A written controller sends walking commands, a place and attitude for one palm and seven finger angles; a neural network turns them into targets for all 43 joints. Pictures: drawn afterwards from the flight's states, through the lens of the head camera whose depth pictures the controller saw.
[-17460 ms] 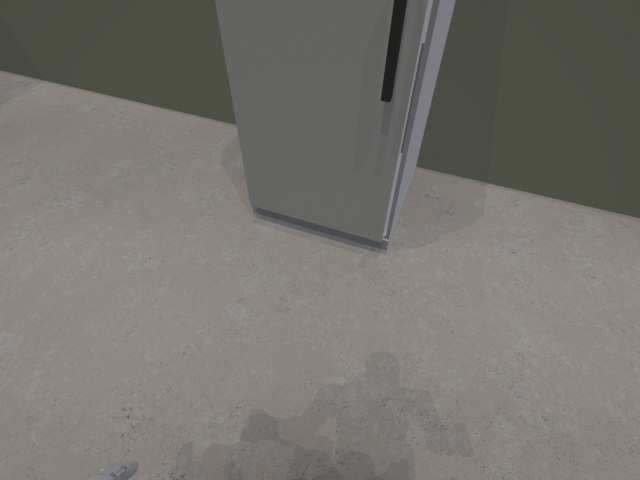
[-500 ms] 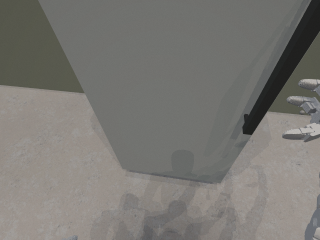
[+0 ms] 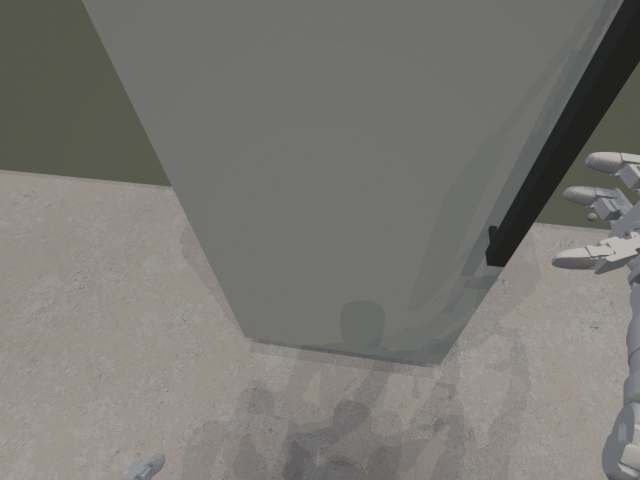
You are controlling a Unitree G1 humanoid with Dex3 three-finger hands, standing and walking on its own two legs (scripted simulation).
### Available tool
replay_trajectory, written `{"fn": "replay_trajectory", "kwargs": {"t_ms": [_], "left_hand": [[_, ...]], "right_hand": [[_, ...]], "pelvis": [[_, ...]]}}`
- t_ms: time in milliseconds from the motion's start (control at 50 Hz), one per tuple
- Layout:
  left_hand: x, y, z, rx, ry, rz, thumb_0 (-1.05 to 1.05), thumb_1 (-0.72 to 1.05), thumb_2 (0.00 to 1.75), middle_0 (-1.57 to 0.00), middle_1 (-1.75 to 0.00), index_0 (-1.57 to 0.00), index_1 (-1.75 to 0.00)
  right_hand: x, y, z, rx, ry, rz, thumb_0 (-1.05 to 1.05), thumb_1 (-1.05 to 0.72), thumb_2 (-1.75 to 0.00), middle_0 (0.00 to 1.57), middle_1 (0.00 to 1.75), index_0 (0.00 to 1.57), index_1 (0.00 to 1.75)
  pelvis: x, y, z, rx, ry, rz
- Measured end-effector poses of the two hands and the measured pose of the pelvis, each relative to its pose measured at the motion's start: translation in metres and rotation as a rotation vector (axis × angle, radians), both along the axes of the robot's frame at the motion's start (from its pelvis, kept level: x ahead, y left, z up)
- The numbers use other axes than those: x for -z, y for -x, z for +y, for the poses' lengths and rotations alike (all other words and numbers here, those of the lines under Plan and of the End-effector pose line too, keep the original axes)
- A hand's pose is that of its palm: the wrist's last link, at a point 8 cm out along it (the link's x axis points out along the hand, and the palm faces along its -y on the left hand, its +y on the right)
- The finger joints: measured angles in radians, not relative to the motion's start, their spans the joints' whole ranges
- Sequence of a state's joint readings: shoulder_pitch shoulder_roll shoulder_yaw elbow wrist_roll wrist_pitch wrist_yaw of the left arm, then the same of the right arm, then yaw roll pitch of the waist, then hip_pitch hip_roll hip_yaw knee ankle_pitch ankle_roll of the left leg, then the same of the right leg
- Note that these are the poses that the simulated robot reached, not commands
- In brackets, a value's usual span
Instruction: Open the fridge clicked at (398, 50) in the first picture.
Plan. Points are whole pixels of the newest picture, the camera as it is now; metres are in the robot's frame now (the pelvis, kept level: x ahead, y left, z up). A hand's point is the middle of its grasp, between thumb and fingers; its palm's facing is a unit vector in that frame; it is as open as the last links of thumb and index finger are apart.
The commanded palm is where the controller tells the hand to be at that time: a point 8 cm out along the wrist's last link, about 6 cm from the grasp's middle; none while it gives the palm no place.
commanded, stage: feel for the door with the fingertips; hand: right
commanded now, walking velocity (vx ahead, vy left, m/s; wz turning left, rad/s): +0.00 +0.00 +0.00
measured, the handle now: (547, 151) +0.48 -0.20 +0.16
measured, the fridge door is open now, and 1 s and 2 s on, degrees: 0 0 0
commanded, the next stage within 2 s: slide the fingers in behind the handle in 0.52 s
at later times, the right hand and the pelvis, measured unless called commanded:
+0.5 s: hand (555, 211) +0.43 -0.22 +0.11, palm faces +0.05 +1.00 +0.01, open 14.0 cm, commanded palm +0.41 -0.27 +0.12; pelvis +0.00 +0.01 +0.00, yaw +0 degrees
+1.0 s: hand (557, 215) +0.43 -0.22 +0.11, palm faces +0.03 +1.00 +0.01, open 13.9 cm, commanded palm +0.40 -0.27 +0.12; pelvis +0.00 +0.00 +0.00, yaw +0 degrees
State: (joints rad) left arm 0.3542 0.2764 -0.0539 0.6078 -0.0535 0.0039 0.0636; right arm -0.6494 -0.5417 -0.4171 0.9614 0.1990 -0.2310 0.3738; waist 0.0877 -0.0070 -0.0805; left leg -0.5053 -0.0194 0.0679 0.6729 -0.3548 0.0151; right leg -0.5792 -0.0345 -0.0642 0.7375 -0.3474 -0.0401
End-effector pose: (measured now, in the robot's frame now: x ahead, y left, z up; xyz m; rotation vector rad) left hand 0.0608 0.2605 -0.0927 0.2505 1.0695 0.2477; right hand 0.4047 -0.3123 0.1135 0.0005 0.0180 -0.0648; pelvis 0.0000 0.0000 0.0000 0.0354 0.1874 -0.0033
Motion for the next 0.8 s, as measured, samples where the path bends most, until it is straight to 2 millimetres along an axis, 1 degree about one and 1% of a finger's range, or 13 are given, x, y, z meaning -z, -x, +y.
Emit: {"fn": "replay_trajectory", "kwargs": {"t_ms": [40,100,180,360,420,500,580,720,800], "left_hand": [[0.001,0.005,0.002,-0.009,-0.002,0.013,0.01,0.91,0.90,-0.20,-0.30,-0.21,-0.30],[0.002,0.011,0.005,-0.016,-0.003,0.033,0.01,0.91,0.90,-0.20,-0.30,-0.21,-0.30],[0.002,0.014,0.007,-0.020,-0.005,0.044,0.01,0.91,0.90,-0.20,-0.30,-0.21,-0.30],[0.000,0.002,0.007,-0.014,0.005,-0.002,0.01,0.91,0.90,-0.20,-0.30,-0.21,-0.30],[0.000,-0.003,0.005,-0.011,0.013,-0.019,0.01,0.91,0.90,-0.20,-0.30,-0.21,-0.30],[0.001,-0.007,0.004,-0.005,0.020,-0.033,0.01,0.91,0.90,-0.20,-0.30,-0.21,-0.30],[0.003,-0.006,0.004,0.001,0.020,-0.024,0.01,0.91,0.90,-0.20,-0.30,-0.21,-0.30],[0.006,0.007,0.008,0.000,0.007,0.026,0.01,0.91,0.90,-0.20,-0.30,-0.21,-0.30],[0.006,0.016,0.011,-0.015,0.002,0.046,0.01,0.91,0.90,-0.20,-0.30,-0.21,-0.30]], "right_hand": [[-0.003,0.001,0.000,-0.004,0.009,-0.010,-0.01,0.50,-0.30,0.30,1.20,0.30,1.20],[-0.006,0.002,0.004,-0.024,0.007,-0.025,-0.01,0.50,-0.30,0.29,1.20,0.30,1.20],[-0.002,0.001,0.012,-0.038,-0.016,-0.004,-0.01,0.50,-0.30,0.29,1.20,0.30,1.20],[0.002,-0.002,0.035,-0.035,-0.016,-0.011,-0.01,0.50,-0.30,0.30,1.20,0.30,1.20],[0.002,-0.003,0.040,-0.030,-0.013,-0.009,-0.01,0.50,-0.30,0.30,1.20,0.30,1.20],[0.001,-0.006,0.040,-0.015,-0.009,-0.002,-0.01,0.50,-0.30,0.30,1.20,0.30,1.20],[-0.001,-0.008,0.036,-0.015,-0.006,0.006,-0.01,0.50,-0.30,0.30,1.21,0.32,1.21],[-0.001,-0.013,0.031,-0.030,-0.004,0.009,-0.01,0.50,-0.30,0.35,1.23,0.37,1.24],[0.001,-0.012,0.031,-0.028,-0.013,0.001,-0.01,0.50,-0.30,0.35,1.23,0.37,1.24]], "pelvis": [[0.000,0.000,0.001,0.000,0.000,0.000],[-0.001,-0.001,0.001,0.002,-0.001,-0.002],[-0.001,-0.001,0.002,0.005,0.000,-0.003],[-0.001,-0.001,0.004,0.002,0.004,-0.009],[-0.001,-0.001,0.004,0.000,0.005,-0.012],[-0.001,0.000,0.006,-0.001,0.006,-0.015],[0.000,0.001,0.007,0.003,0.006,-0.012],[0.001,0.004,0.008,0.010,0.004,0.002],[0.001,0.004,0.008,0.004,0.004,0.006]]}}
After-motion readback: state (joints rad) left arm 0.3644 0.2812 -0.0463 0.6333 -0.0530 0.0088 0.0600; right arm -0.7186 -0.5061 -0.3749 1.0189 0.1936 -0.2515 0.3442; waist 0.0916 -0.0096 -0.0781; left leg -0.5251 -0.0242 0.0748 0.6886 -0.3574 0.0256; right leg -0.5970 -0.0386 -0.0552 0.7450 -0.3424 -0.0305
